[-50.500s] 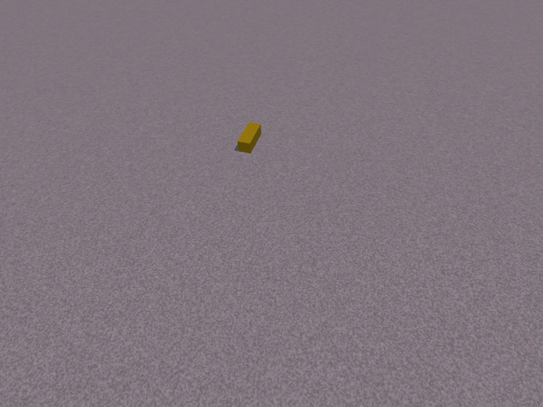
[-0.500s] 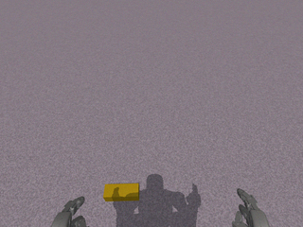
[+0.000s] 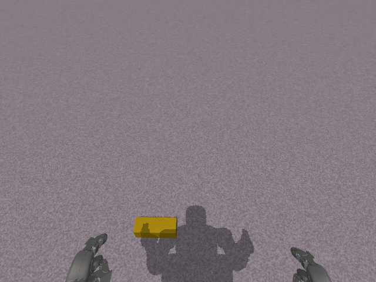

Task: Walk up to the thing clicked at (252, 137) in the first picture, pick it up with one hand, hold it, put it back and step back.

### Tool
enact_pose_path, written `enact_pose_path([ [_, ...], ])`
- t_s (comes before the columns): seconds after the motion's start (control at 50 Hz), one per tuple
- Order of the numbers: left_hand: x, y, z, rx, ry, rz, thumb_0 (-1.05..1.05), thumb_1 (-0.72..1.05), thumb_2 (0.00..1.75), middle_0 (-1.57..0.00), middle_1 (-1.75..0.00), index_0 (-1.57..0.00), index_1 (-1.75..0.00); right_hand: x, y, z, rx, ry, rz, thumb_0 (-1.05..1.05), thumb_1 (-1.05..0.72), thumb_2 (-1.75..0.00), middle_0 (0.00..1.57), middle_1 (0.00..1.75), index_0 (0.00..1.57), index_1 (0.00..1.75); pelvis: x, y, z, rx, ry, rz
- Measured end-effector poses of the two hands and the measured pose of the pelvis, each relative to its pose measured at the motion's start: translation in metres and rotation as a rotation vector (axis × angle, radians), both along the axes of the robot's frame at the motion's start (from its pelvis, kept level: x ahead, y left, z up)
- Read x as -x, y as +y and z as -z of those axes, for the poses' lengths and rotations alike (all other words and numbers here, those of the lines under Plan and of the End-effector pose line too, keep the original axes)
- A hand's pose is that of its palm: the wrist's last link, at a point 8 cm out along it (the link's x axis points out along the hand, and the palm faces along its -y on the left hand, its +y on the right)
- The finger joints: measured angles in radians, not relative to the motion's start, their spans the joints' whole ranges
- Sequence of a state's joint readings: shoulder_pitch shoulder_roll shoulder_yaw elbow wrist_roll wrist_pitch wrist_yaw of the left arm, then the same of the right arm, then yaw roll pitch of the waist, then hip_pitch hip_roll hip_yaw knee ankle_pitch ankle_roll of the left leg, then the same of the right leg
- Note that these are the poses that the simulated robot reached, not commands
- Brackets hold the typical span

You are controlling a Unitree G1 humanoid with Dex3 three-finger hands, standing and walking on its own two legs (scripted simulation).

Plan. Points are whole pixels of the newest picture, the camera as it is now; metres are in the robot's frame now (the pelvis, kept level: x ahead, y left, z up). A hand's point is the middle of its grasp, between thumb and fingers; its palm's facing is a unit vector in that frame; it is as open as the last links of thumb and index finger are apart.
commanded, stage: stand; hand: left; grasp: from above
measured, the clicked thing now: (156, 227) +0.49 +0.20 -0.69
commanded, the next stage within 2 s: none
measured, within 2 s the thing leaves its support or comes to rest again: neither
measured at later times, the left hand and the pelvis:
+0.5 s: hand out of the picture +0.05 +0.24 -0.12, palm faces +0.02 -0.95 -0.32, open 7.4 cm; pelvis +0.00 +0.01 +0.05, yaw -1 degrees
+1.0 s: hand out of the picture +0.05 +0.24 -0.11, palm faces +0.00 -0.94 -0.34, open 7.4 cm; pelvis +0.00 +0.00 +0.05, yaw -1 degrees
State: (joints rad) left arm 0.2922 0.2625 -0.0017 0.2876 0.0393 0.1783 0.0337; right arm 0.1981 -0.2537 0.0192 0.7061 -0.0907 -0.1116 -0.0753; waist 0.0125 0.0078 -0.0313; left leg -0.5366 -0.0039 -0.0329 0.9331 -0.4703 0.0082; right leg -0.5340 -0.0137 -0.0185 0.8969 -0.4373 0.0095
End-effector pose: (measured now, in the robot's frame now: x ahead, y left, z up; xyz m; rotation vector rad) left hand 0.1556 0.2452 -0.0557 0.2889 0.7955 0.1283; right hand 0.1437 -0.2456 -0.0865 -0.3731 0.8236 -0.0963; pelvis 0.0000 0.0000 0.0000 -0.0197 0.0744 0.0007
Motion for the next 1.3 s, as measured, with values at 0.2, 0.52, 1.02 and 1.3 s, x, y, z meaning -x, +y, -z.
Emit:
enact_pose_path([
  [0.2,0.050,0.035,0.025,-0.030,0.230,-0.093,0.01,0.91,0.90,-0.20,-0.30,-0.20,-0.30,0.044,-0.024,-0.005,-0.012,0.215,0.120,0.01,-0.90,-0.90,0.21,0.30,0.20,0.30,-0.004,0.006,-0.025,-0.017,-0.080,0.005],
  [0.52,0.114,0.040,0.024,-0.008,0.443,-0.164,0.01,0.91,0.90,-0.20,-0.30,-0.20,-0.30,0.091,-0.010,-0.006,-0.056,0.367,0.201,0.01,-0.91,-0.90,0.21,0.30,0.20,0.30,0.000,0.014,-0.049,-0.018,-0.153,0.015],
  [1.02,0.111,0.033,0.013,-0.035,0.462,-0.153,0.01,0.91,0.90,-0.20,-0.30,-0.20,-0.30,0.101,-0.039,-0.009,-0.050,0.399,0.221,0.01,-0.91,-0.90,0.21,0.30,0.20,0.30,0.004,-0.003,-0.055,-0.022,-0.153,0.021],
  [1.3,0.085,0.025,0.011,-0.033,0.436,-0.128,0.01,0.90,0.90,-0.21,-0.30,-0.20,-0.30,0.092,-0.051,-0.011,-0.039,0.408,0.221,0.01,-0.91,-0.90,0.21,0.30,0.20,0.30,-0.005,-0.010,-0.056,-0.019,-0.137,0.023],
])
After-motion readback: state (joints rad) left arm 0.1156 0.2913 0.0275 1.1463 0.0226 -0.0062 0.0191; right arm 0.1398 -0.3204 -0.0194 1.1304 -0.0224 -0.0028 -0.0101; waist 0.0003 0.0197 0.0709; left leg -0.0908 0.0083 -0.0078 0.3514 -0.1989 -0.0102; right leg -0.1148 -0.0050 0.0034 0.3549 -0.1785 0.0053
